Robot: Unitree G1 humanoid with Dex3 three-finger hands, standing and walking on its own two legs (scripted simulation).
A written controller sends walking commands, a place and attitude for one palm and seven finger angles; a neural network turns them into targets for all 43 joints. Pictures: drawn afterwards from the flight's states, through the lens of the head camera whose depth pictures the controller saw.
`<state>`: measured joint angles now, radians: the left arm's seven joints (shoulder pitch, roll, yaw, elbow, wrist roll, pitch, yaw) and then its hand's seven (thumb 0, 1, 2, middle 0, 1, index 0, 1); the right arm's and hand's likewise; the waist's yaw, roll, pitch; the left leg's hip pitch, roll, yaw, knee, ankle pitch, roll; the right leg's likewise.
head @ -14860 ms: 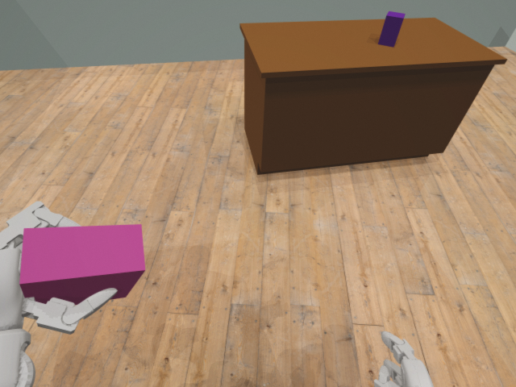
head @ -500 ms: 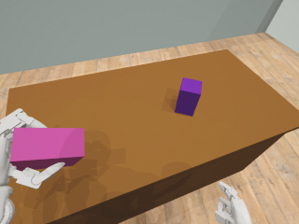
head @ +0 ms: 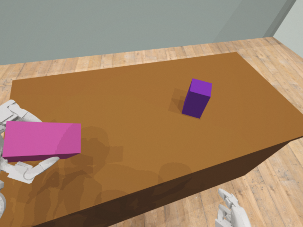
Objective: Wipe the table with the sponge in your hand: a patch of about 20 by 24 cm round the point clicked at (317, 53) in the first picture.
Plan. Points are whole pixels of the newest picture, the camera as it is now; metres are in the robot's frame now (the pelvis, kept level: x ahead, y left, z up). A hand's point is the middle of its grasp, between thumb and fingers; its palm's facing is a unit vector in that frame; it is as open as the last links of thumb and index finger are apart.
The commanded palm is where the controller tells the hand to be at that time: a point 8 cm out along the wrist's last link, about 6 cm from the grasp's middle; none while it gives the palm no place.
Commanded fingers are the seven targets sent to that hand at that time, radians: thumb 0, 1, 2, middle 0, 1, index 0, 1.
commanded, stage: come to a stop and stand still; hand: left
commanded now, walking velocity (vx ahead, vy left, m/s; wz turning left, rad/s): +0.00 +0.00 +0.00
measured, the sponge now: (52, 143) +0.23 +0.23 +0.14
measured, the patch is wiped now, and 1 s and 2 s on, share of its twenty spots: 0.00 0.00 0.00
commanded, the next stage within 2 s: look again from close up in 0.44 s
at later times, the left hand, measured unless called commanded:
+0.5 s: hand (35, 141) +0.22 +0.25 +0.17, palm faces +0.34 -0.87 -0.36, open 9.6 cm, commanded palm +0.16 +0.28 +0.18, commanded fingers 0.00 0.10 1.30 -1.20 -1.60 -1.20 -1.60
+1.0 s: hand (34, 128) +0.23 +0.25 +0.18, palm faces +0.36 -0.79 -0.51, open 9.6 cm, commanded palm +0.16 +0.27 +0.17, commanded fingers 0.00 0.10 1.30 -1.20 -1.60 -1.20 -1.60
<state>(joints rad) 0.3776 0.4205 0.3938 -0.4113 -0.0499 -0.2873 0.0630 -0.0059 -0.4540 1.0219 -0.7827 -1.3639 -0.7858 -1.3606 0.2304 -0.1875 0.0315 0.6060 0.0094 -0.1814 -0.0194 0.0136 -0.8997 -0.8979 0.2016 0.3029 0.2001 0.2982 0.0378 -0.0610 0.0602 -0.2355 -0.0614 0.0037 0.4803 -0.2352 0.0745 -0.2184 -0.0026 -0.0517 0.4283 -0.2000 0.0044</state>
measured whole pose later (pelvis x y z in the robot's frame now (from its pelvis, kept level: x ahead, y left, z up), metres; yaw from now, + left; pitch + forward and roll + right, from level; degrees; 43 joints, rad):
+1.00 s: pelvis +0.00 -0.01 +0.00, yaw +1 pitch +0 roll -1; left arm 0.24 0.50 0.36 -0.39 0.02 -0.22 0.03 -0.01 -0.46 1.02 -0.78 -1.37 -0.79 -1.36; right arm 0.24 -0.22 0.04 0.56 -0.01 -0.13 -0.05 0.01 -0.90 -0.90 0.20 0.30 0.20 0.30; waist 0.05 -0.03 0.05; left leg -0.25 -0.06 -0.01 0.49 -0.23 0.06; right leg -0.24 0.01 -0.04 0.46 -0.21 -0.02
